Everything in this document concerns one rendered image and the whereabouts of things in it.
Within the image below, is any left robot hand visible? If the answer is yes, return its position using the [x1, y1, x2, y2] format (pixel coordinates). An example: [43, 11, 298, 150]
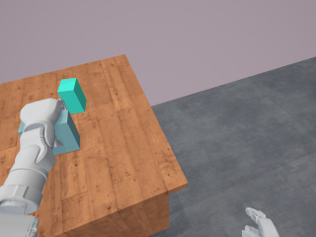
[20, 98, 67, 148]

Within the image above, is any table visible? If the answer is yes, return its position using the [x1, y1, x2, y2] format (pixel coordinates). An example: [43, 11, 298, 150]
[0, 54, 188, 237]

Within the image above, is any left robot upper arm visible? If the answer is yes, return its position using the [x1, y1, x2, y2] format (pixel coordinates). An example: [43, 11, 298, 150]
[0, 212, 40, 237]

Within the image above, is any sponge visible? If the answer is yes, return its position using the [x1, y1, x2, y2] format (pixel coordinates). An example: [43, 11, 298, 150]
[18, 110, 80, 155]

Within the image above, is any left robot forearm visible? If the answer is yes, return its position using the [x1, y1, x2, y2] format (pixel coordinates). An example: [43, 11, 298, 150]
[0, 119, 56, 214]

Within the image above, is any right robot hand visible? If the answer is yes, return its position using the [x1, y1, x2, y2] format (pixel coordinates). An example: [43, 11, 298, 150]
[242, 207, 279, 237]

